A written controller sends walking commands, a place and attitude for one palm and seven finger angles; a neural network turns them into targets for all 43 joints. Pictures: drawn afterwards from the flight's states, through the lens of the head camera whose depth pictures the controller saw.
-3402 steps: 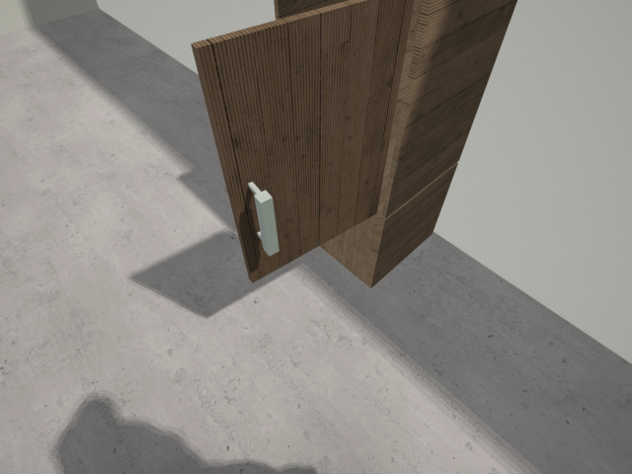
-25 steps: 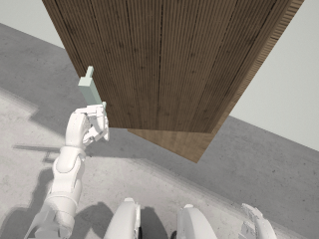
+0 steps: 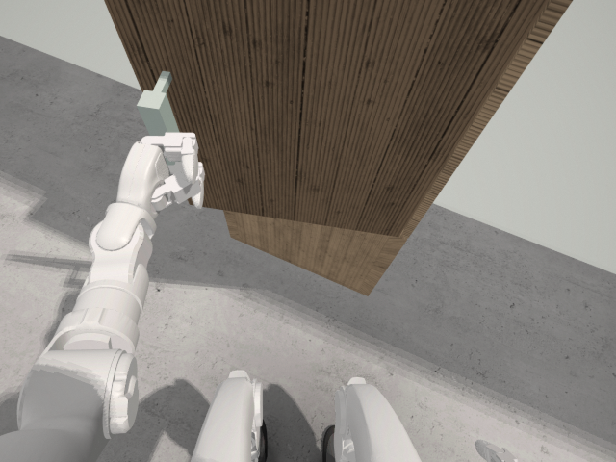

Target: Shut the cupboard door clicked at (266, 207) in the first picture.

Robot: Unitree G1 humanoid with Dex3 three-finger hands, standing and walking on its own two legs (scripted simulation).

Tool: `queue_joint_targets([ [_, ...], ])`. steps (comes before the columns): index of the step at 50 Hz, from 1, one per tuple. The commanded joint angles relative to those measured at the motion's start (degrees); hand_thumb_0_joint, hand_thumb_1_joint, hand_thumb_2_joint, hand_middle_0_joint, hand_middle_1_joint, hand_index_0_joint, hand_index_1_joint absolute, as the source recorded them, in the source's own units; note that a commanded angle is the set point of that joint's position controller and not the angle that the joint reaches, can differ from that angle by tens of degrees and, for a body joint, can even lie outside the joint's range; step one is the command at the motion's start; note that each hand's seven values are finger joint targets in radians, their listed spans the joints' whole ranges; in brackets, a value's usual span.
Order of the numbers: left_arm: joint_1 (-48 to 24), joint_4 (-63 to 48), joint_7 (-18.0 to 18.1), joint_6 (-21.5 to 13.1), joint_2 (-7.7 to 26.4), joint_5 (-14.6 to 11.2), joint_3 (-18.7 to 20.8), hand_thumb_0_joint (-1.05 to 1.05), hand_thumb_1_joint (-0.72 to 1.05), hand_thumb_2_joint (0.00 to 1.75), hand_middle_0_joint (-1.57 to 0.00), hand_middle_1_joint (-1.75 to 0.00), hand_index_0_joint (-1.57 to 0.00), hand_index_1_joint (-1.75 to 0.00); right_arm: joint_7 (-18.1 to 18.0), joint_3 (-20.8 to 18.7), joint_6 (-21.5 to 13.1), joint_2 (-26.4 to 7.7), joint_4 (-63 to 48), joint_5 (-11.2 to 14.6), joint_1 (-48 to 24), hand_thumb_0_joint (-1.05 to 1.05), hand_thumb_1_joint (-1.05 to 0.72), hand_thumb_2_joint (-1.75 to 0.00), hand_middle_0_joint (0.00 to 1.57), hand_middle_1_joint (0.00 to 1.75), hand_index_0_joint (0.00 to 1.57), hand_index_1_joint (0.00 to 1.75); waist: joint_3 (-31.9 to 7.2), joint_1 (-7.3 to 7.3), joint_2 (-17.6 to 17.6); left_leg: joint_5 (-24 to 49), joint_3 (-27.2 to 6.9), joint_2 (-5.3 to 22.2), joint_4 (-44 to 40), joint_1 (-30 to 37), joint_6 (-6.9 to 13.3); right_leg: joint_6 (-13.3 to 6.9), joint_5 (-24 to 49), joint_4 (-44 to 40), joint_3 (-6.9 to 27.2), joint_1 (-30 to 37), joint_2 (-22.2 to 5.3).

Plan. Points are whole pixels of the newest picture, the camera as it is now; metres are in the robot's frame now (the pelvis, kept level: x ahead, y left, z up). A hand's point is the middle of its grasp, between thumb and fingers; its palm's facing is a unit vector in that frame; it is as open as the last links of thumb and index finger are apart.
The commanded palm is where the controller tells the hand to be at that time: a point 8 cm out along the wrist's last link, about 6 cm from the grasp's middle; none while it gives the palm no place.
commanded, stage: push the door shut along its arc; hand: left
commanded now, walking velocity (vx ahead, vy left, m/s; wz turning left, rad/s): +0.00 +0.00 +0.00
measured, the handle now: (175, 134) +0.54 +0.18 +0.04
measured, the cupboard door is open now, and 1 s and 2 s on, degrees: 15 4 0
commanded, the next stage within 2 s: pull the fist back off the door in 1.20 s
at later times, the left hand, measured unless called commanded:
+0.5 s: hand (228, 148) +0.51 +0.11 +0.04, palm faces -0.34 -0.94 -0.04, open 3.1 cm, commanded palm +0.52 +0.14 +0.05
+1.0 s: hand (253, 124) +0.55 +0.07 +0.04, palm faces -0.43 -0.90 -0.04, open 2.9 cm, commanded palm +0.58 +0.09 +0.05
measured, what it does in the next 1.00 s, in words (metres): stands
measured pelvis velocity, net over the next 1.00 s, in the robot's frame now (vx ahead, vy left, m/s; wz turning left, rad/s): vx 0.00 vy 0.00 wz -0.05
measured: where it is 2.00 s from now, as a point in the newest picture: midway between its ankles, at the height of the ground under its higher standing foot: outside the picture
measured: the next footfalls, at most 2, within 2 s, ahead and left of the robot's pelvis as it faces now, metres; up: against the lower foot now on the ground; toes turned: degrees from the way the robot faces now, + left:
none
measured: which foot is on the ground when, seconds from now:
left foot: down 0.00-1.00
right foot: down 0.00-1.00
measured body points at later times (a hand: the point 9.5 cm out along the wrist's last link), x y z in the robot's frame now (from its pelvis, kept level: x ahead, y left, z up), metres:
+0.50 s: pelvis +0.00 +0.01 -0.01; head +0.16 +0.03 +0.41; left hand +0.53 +0.16 +0.05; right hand +0.03 -0.26 -0.12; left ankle +0.06 +0.10 -0.59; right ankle +0.03 -0.11 -0.59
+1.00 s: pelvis +0.00 +0.00 -0.03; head +0.19 +0.02 +0.38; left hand +0.57 +0.13 +0.05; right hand -0.01 -0.27 -0.13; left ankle +0.06 +0.10 -0.59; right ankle +0.03 -0.11 -0.59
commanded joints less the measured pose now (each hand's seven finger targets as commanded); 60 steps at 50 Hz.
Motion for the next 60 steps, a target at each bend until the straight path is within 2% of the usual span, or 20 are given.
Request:
queue_joint_targets([
  [1, -28.34, -8.62, -1.65, -2.75, 6.58, 0.61, -0.24, 0.00, 0.90, 0.90, -1.30, -1.50, -1.30, -1.50, -0.14, -3.30, -1.20, -9.87, -3.92, -0.13, 6.39, 0.00, -0.90, -0.90, 0.20, 0.30, 0.20, 0.30, -25.48, -4.78, 3.66, 9.53, -5.21, -0.27, -9.17, 25.95, 0.26, -0.70, 10.09, -12.25, 4.17, 3.24, 1.49],
  [3, -29.74, -8.36, -1.79, -2.94, 9.64, 0.74, 2.18, 0.00, 0.90, 0.90, -1.30, -1.50, -1.30, -1.50, -0.09, -3.18, -1.23, -10.09, -4.12, -0.31, 7.10, 0.00, -0.90, -0.90, 0.20, 0.30, 0.20, 0.30, -26.69, -4.30, 4.75, 10.42, -5.09, -0.38, -8.54, 25.43, 0.38, -0.91, 10.30, -11.60, 4.23, 3.51, 1.74],
  [9, -34.05, -7.20, -2.84, -2.43, 6.80, 1.84, -1.37, 0.00, 0.90, 0.90, -1.30, -1.50, -1.30, -1.50, 0.49, -3.34, -0.74, -10.51, -3.48, -0.38, 7.95, 0.00, -0.90, -0.90, 0.20, 0.30, 0.20, 0.30, -27.39, -5.96, 8.16, 10.72, -7.34, 0.35, -9.50, 30.65, -0.32, -1.12, 10.13, -10.68, 3.01, -2.31, 1.69],
  [14, -39.56, -6.26, -2.44, -1.29, 7.69, 2.18, -0.98, 0.00, 0.90, 0.90, -1.30, -1.50, -1.30, -1.50, 0.57, -3.30, -0.62, -10.96, -2.63, -0.68, 9.32, 0.00, -0.90, -0.90, 0.20, 0.30, 0.20, 0.30, -28.41, -7.57, 6.92, 11.43, -8.31, 0.50, -8.85, 31.13, -0.11, -1.00, 10.64, -10.35, 2.62, -3.53, 1.71],
  [19, -42.08, -4.04, -2.28, -0.30, 12.00, 3.00, 2.19, 0.00, 0.90, 0.90, -1.30, -1.50, -1.30, -1.50, 0.59, -2.84, -0.62, -11.06, -2.48, -0.97, 10.20, 0.00, -0.90, -0.90, 0.20, 0.30, 0.20, 0.30, -29.25, -7.56, 8.14, 12.99, -7.82, 0.58, -7.38, 29.59, 0.03, -1.20, 10.99, -9.58, 2.74, -3.47, 2.05],
  [20, -43.04, -4.19, -2.36, -0.15, 10.27, 3.03, 0.77, 0.00, 0.90, 0.90, -1.30, -1.50, -1.30, -1.50, 0.68, -2.82, -0.59, -10.89, -2.61, -1.06, 10.29, 0.00, -0.90, -0.90, 0.20, 0.30, 0.20, 0.30, -29.40, -8.28, 7.55, 13.01, -7.79, 0.50, -7.04, 29.19, 0.16, -1.04, 11.09, -9.58, 2.72, -3.75, 2.02],
  [22, -43.60, -3.02, -2.52, 0.18, 11.07, 3.62, 1.00, 0.00, 0.90, 0.90, -1.30, -1.50, -1.30, -1.50, 0.82, -2.74, -0.65, -10.88, -2.54, -1.12, 10.67, 0.00, -0.90, -0.90, 0.20, 0.30, 0.20, 0.30, -28.85, -8.28, 8.25, 13.06, -7.70, 0.63, -6.90, 28.79, 0.06, -1.13, 10.96, -9.62, 2.73, -3.76, 2.20],
  [24, -44.27, -3.39, -2.88, 0.13, 12.49, 3.78, 2.09, 0.00, 0.90, 0.90, -1.30, -1.50, -1.30, -1.50, 0.92, -2.72, -0.77, -11.07, -2.58, -1.22, 10.92, 0.00, -0.90, -0.90, 0.20, 0.30, 0.20, 0.30, -31.24, -7.99, 9.76, 15.34, -8.10, 0.79, -6.41, 30.47, -0.07, -1.28, 11.98, -8.81, 2.60, -4.41, 2.25],
  [28, -46.01, -2.72, -3.70, 1.51, 14.63, 3.73, 3.65, 0.00, 0.90, 0.90, -1.30, -1.50, -1.30, -1.50, 0.94, -2.38, -0.59, -11.06, -2.79, -1.28, 11.89, 0.00, -0.90, -0.90, 0.20, 0.30, 0.20, 0.30, -31.33, -8.46, 8.78, 16.90, -7.57, 0.79, -5.32, 28.39, 0.34, -1.20, 13.02, -8.40, 2.74, -3.14, 2.64],
  [30, -46.74, -1.34, -3.70, 2.46, 13.49, 4.31, 2.61, 0.00, 0.90, 0.90, -1.30, -1.50, -1.30, -1.50, 1.01, -2.34, -0.52, -10.93, -2.67, -1.28, 11.76, 0.00, -0.90, -0.90, 0.20, 0.30, 0.20, 0.30, -30.84, -8.95, 8.92, 16.30, -7.63, 0.97, -4.82, 27.73, 0.29, -1.02, 12.72, -8.27, 2.73, -4.26, 2.61],
  [31, -47.07, -0.20, -3.45, 3.06, 15.07, 4.45, 3.86, 0.00, 0.90, 0.90, -1.30, -1.50, -1.30, -1.50, 1.02, -2.16, -0.55, -10.93, -2.72, -1.29, 12.07, 0.00, -0.90, -0.90, 0.20, 0.30, 0.20, 0.30, -29.84, -8.96, 8.77, 16.06, -7.25, 0.92, -4.56, 26.23, 0.40, -1.03, 12.64, -8.28, 2.81, -3.75, 2.74],
  [36, -47.15, -1.35, -4.28, 3.95, 19.96, 5.13, 7.52, 0.00, 0.90, 0.90, -1.30, -1.50, -1.30, -1.50, 1.08, -2.04, -0.57, -10.85, -3.20, -1.68, 13.15, 0.00, -0.90, -0.90, 0.20, 0.30, 0.20, 0.30, -33.79, -8.10, 8.25, 19.63, -5.86, 0.77, -2.83, 23.78, 0.79, -0.86, 16.10, -7.51, 3.54, 0.88, 3.04],
  [38, -47.05, -1.44, -5.13, 4.34, 18.57, 5.31, 6.33, 0.00, 0.90, 0.90, -1.30, -1.50, -1.30, -1.50, 1.20, -2.10, -0.66, -10.58, -3.34, -1.66, 13.42, 0.00, -0.90, -0.90, 0.20, 0.30, 0.20, 0.30, -33.92, -8.17, 8.88, 20.77, -5.78, 0.73, -2.71, 24.26, 0.82, -0.93, 17.17, -7.29, 3.57, 0.50, 3.09],
  [41, -51.22, -2.05, -5.74, 5.50, 15.40, 5.53, 2.91, 0.00, 0.90, 0.90, -1.30, -1.50, -1.30, -1.50, 0.97, -2.46, -0.68, -10.62, -2.36, -1.56, 13.94, 0.00, -0.90, -0.90, 0.20, 0.30, 0.20, 0.30, -33.13, -10.29, 8.86, 19.83, -6.05, 0.97, -2.11, 25.04, 0.99, -0.62, 16.54, -7.85, 3.42, -1.96, 3.17],
  [46, -57.38, -0.29, -6.63, 7.54, 16.34, 5.19, 2.40, 0.00, 0.90, 0.90, -1.30, -1.50, -1.30, -1.50, 0.01, -2.12, -1.65, -10.84, -0.86, -1.59, 14.63, 0.00, -0.90, -0.90, 0.20, 0.30, 0.20, 0.30, -31.38, -12.37, 7.64, 16.58, -5.28, 0.74, -0.62, 21.51, 1.68, -0.50, 14.61, -8.72, 4.02, -2.56, 3.36],
  [48, -59.60, -0.86, -7.09, 7.78, 14.05, 5.20, 0.63, 0.00, 0.90, 0.90, -1.30, -1.50, -1.30, -1.50, -0.13, -2.16, -2.44, -10.61, -0.48, -1.88, 14.76, 0.00, -0.90, -0.90, 0.20, 0.30, 0.20, 0.30, -33.04, -12.65, 10.11, 18.17, -5.68, 0.54, -0.36, 23.64, 1.68, -0.88, 15.07, -8.09, 3.61, -4.13, 3.48],
  [52, -61.78, 1.90, -7.52, 9.04, 13.58, 5.46, -0.44, 0.00, 0.90, 0.90, -1.30, -1.50, -1.30, -1.50, -0.49, -1.86, -3.46, -10.94, 0.60, -2.13, 14.68, 0.00, -0.90, -0.90, 0.20, 0.30, 0.20, 0.30, -31.70, -13.65, 11.08, 16.51, -5.73, 0.54, 0.45, 23.09, 1.62, -1.05, 13.23, -8.11, 3.26, -6.51, 3.69],
  [54, -64.54, 0.90, -7.59, 9.16, 12.26, 5.49, -1.48, 0.00, 0.90, 0.90, -1.30, -1.50, -1.30, -1.50, -0.57, -1.89, -4.26, -11.00, 0.98, -2.36, 14.62, 0.00, -0.90, -0.90, 0.20, 0.30, 0.20, 0.30, -33.16, -14.17, 12.94, 16.96, -6.02, 0.48, 1.05, 24.19, 1.68, -1.11, 13.09, -7.48, 3.11, -8.41, 3.72],
  [57, -65.34, 4.17, -7.41, 10.64, 14.35, 6.12, -0.55, 0.00, 0.90, 0.90, -1.30, -1.50, -1.30, -1.50, -0.84, -1.41, -4.83, -11.25, 1.40, -2.39, 14.76, 0.00, -0.90, -0.90, 0.20, 0.30, 0.20, 0.30, -30.78, -14.95, 11.61, 15.00, -5.69, 0.56, 1.72, 21.14, 1.86, -1.09, 11.82, -7.48, 3.09, -8.62, 3.91],
  [60, -67.93, 2.73, -7.40, 10.94, 13.74, 6.92, -1.45, 0.00, 0.90, 0.90, -1.30, -1.50, -1.30, -1.50, -0.94, -1.48, -5.52, -11.41, 1.74, -2.75, 14.89, 0.00, -0.90, -0.90, 0.20, 0.30, 0.20, 0.30, -33.80, -15.22, 14.68, 16.39, -6.29, 0.63, 2.29, 23.66, 1.74, -1.30, 12.18, -6.25, 2.50, -10.81, 3.96],
])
